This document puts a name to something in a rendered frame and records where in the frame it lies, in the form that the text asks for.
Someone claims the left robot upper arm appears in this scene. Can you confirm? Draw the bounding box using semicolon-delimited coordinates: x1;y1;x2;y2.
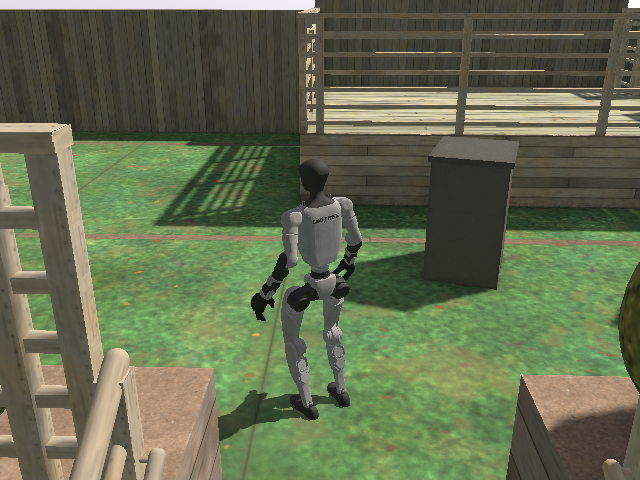
281;207;303;268

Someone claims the left robot shin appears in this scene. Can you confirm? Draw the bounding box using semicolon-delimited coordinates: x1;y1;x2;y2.
285;342;313;408

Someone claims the robot right hand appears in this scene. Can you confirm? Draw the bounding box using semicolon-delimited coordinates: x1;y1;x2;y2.
332;259;356;281

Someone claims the right robot upper arm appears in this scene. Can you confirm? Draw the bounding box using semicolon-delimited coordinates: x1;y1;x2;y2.
333;197;362;246

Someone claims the left robot forearm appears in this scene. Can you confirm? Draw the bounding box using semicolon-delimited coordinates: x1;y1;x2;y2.
259;253;289;300

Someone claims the right robot forearm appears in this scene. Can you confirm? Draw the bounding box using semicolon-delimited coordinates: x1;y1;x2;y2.
343;235;362;265

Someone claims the robot shin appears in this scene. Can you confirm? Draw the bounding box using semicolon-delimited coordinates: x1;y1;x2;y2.
285;342;313;408
326;326;346;394

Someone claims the right robot shin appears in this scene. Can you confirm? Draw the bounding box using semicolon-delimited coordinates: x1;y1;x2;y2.
326;326;346;394

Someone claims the robot left hand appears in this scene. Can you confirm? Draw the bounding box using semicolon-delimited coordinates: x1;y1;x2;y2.
251;293;275;321

